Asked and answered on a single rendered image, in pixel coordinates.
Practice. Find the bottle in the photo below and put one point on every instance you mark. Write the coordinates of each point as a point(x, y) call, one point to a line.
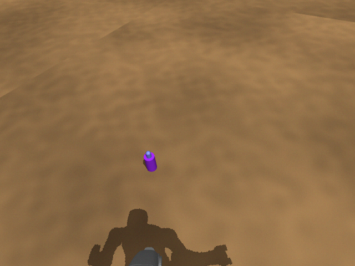
point(150, 161)

